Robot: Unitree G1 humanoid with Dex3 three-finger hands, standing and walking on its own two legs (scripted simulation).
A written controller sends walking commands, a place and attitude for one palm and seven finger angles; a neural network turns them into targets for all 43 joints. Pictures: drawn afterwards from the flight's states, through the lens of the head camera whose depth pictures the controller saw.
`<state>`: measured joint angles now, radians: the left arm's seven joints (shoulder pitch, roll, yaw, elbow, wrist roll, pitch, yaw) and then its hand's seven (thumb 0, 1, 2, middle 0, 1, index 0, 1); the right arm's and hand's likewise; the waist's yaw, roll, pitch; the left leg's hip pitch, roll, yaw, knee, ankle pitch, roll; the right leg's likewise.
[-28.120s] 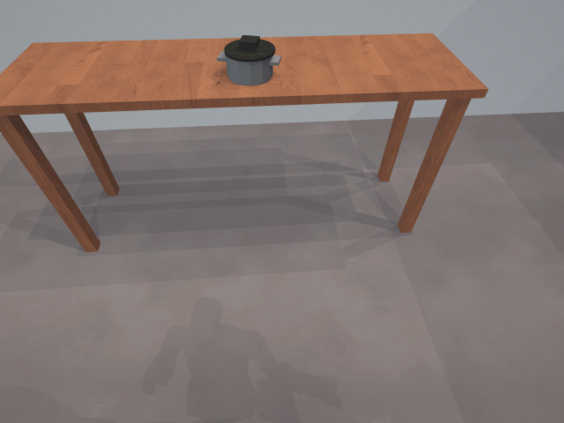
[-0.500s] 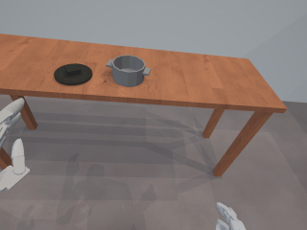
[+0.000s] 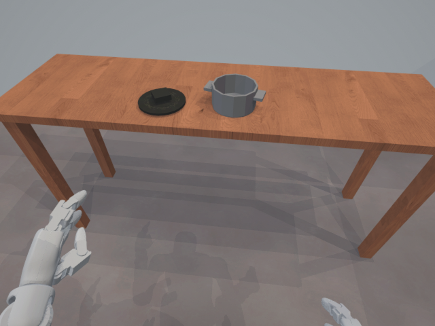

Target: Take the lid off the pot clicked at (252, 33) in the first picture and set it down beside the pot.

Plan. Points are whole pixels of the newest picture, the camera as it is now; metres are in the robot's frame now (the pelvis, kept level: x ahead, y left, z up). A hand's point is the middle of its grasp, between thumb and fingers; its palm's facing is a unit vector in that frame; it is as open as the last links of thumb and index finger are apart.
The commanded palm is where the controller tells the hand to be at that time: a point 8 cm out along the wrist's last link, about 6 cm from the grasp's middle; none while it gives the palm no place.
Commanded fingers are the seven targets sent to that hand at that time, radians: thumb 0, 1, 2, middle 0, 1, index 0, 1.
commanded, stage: stop stepping back and stand still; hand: left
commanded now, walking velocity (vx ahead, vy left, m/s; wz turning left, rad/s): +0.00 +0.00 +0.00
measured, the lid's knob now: (161, 95) +0.79 +0.23 +0.02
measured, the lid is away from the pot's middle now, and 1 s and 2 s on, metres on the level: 0.24 0.24 0.24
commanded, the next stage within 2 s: let the arm hang, fingers relaxed in 0.70 s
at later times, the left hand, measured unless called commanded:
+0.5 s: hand out of the picture +0.04 +0.15 -0.16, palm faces +0.06 -0.98 -0.21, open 7.3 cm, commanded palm none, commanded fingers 0.00 0.90 0.90 -0.20 -0.30 -0.20 -0.30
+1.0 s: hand out of the picture +0.11 +0.16 -0.15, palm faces +0.05 -0.98 -0.21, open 7.2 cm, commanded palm none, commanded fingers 0.00 0.90 0.90 -0.20 -0.30 -0.20 -0.30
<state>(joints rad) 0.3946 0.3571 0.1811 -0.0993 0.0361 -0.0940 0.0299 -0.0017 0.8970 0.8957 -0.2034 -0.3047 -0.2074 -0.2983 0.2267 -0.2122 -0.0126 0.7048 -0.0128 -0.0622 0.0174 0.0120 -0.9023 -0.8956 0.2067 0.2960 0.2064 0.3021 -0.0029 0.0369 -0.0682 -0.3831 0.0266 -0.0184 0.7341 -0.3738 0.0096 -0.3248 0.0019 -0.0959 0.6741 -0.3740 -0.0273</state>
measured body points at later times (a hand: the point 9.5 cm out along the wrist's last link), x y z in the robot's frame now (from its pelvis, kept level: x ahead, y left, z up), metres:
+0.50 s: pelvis +0.07 -0.02 +0.01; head +0.11 -0.02 +0.46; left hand +0.04 +0.21 -0.14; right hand +0.05 -0.26 -0.14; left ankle +0.01 +0.10 -0.72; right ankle +0.01 -0.12 -0.72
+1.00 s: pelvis +0.07 -0.02 +0.02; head +0.09 -0.02 +0.47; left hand +0.11 +0.21 -0.14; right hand +0.08 -0.25 -0.14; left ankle +0.01 +0.10 -0.72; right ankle +0.01 -0.12 -0.72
